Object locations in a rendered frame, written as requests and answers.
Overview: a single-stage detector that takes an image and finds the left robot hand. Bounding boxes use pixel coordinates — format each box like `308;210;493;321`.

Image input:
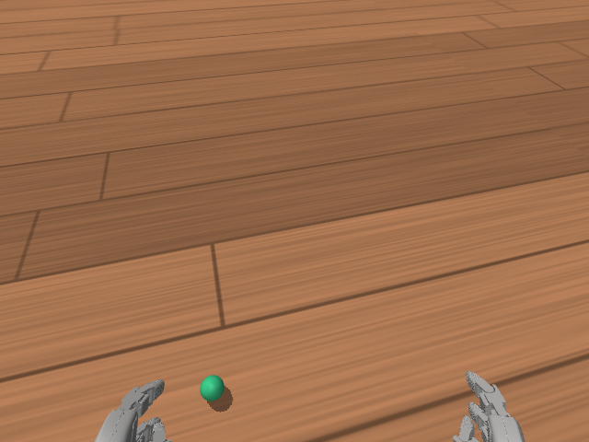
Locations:
94;379;171;442

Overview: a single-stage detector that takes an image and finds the ball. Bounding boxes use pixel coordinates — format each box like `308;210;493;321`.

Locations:
200;375;225;401

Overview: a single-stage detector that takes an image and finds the right robot hand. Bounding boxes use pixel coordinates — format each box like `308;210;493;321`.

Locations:
453;371;525;442

